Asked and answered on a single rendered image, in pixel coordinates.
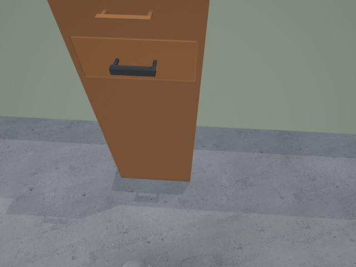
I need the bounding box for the drawer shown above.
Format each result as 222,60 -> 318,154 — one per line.
71,36 -> 197,81

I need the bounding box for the cabinet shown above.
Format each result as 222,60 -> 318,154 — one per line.
47,0 -> 210,182

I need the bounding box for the handle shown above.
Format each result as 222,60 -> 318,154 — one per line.
109,58 -> 157,77
95,14 -> 152,28

